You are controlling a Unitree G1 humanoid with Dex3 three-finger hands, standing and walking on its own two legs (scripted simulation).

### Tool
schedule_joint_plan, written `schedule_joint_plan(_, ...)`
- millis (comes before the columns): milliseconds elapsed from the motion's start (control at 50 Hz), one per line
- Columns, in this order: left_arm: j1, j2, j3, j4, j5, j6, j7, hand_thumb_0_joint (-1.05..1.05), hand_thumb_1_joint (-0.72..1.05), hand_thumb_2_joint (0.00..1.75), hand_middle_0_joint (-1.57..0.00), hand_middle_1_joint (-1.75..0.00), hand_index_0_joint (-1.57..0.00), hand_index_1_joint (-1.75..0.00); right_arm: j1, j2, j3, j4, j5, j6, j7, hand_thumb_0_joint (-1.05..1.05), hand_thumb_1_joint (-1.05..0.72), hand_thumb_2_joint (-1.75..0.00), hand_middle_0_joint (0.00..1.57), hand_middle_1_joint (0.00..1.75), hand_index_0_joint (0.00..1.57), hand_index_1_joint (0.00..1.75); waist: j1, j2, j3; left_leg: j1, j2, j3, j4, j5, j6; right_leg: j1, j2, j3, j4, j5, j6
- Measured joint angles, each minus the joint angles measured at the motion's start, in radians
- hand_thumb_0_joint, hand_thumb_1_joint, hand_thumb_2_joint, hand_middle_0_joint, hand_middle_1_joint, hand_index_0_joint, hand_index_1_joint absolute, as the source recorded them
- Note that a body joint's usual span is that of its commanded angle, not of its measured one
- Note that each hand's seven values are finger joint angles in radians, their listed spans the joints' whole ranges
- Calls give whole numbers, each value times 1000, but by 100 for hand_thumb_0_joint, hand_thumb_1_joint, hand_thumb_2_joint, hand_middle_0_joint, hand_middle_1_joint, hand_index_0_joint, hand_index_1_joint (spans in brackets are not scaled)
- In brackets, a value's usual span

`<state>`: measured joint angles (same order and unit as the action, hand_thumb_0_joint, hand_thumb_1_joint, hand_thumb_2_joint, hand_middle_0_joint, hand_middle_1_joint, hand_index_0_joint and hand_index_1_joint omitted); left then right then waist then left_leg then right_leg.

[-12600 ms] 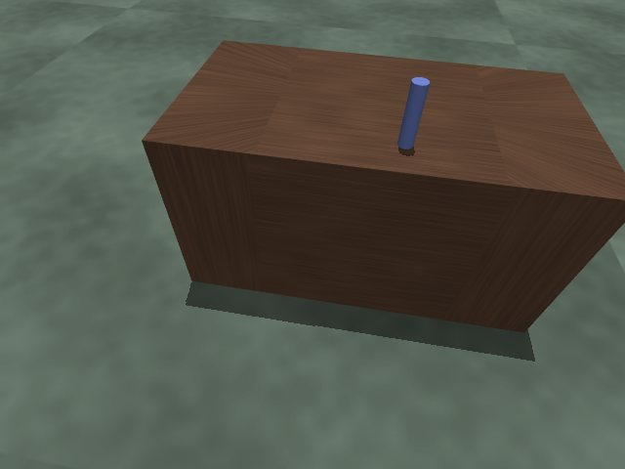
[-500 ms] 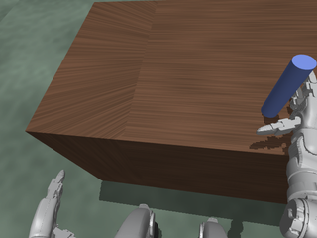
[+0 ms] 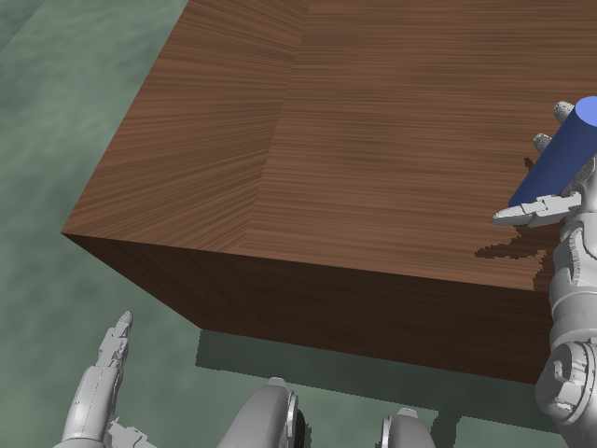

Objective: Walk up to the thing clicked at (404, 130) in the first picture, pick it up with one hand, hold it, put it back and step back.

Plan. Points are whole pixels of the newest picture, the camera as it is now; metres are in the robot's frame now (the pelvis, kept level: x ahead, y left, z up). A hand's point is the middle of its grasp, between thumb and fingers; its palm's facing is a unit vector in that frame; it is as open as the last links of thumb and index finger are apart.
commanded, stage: close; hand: right
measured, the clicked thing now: (555, 167) +0.49 -0.24 +0.06
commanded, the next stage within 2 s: settle in 0.44 s
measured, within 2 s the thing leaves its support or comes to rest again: leaves its support in 0.62 s
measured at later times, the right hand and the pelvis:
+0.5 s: hand (542, 178) +0.49 -0.23 +0.03, palm faces +0.21 +0.98 +0.00, open 6.6 cm; pelvis +0.00 +0.00 +0.00, yaw +0 degrees
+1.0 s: hand (559, 149) +0.50 -0.23 +0.08, palm faces +0.22 +0.98 +0.00, open 6.0 cm; pelvis +0.01 +0.00 +0.02, yaw +0 degrees
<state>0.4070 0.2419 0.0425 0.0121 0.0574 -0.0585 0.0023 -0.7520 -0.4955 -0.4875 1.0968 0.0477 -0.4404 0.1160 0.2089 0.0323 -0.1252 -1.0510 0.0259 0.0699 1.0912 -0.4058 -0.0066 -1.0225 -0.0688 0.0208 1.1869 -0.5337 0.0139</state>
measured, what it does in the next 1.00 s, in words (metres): stands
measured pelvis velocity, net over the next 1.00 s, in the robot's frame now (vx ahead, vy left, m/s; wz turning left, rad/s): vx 0.01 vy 0.00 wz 0.00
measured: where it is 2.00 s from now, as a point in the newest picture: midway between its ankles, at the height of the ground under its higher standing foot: outside the picture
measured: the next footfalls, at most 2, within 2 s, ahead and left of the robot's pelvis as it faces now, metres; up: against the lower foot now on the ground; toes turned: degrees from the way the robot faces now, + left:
none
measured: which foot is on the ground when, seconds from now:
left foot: down 0.00-1.00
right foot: down 0.00-1.00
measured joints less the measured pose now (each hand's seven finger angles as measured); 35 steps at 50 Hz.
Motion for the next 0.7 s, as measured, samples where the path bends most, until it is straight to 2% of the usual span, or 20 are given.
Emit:
schedule_joint_plan(120, 7, 4, 12, 11, 1, 9, -9, -1, -55, 7, -5, -5, -5, -5, 22, 25, 7, -13, -2, 9, -9, -2, 45, -16, 68, 40, 68, 40, -4, -9, -9, 8, -2, -8, -12, 2, -5, 10, -2, -8, -9, -3, -4)
schedule_joint_plan(200, -4, 7, 20, 15, -2, 26, -6, -1, -55, 7, -5, -5, -5, -5, 54, 37, -6, -35, -3, 7, -20, -2, 37, -24, 79, 51, 79, 50, -5, -10, -9, 19, -3, -13, -17, 1, -7, 24, -1, -14, -16, -4, -7)
schedule_joint_plan(240, -10, 7, 25, 15, -4, 20, -3, -1, -55, 7, -5, -5, -5, -5, 50, 35, 5, -4, 5, -8, -20, -2, 32, -30, 84, 56, 84, 56, -4, -10, -8, 23, -1, -10, -18, 0, -8, 26, 1, -11, -17, -4, -7)
schedule_joint_plan(300, -18, 6, 19, -5, -3, 23, -1, -1, -55, 6, -5, -5, -5, -5, 61, 34, -4, -15, -6, -9, -22, -1, 24, -39, 92, 65, 92, 65, -1, -5, -9, 20, -2, -10, -17, 0, -7, 23, 0, -10, -16, -4, -6)
schedule_joint_plan(360, -15, 2, 16, -13, -3, 7, -3, -1, -54, 6, -5, -5, -5, -5, 50, 28, 2, 10, -2, -26, -17, -1, 13, -49, 99, 74, 99, 74, 1, -1, -6, 19, 0, -4, -14, -3, -5, 19, 1, -4, -12, -5, -5)
schedule_joint_plan(400, -14, 1, 11, -23, 0, 11, -5, -1, -54, 6, -5, -5, -5, -5, 54, 21, -14, -15, -13, -21, -20, -1, 6, -56, 104, 81, 104, 81, 5, 3, -5, 14, -1, -3, -11, -4, -5, 14, 0, -3, -9, -6, -4)
schedule_joint_plan(440, -10, 1, 12, -26, 2, 6, -5, -1, -53, 5, -5, -5, -6, -5, 39, 6, -7, -5, -9, -27, -21, -1, -1, -63, 108, 87, 109, 87, 7, 4, -2, 10, -1, -1, -8, -5, -3, 9, 1, 0, -5, -7, -2)
schedule_joint_plan(560, -6, 6, 12, -15, 5, 11, -8, -1, -53, 5, -6, -5, -6, -5, 5, -19, -10, 16, -8, -16, -14, -2, -4, -83, 102, 97, 105, 98, 10, -4, -1, -4, -2, 1, -4, -5, -3, -7, -1, 3, 1, -8, -1)
schedule_joint_plan(640, 0, 12, 8, -19, 1, 24, -7, -1, -54, 6, -6, -5, -6, -6, 19, -9, -13, -15, -10, 9, -8, -2, -8, -98, 98, 105, 102, 106, 7, -9, -3, 6, -4, -3, -13, -4, -4, 6, -2, -2, -9, -7, -2)
schedule_joint_plan(700, 1, 14, 10, 5, -7, 17, -4, -1, -55, 6, -6, -5, -6, -6, 17, 2, -1, 1, -2, 17, -2, -2, -9, -103, 97, 110, 100, 110, -1, -14, -5, 28, -3, -1, -28, -2, -3, 27, -1, -1, -25, -4, -2)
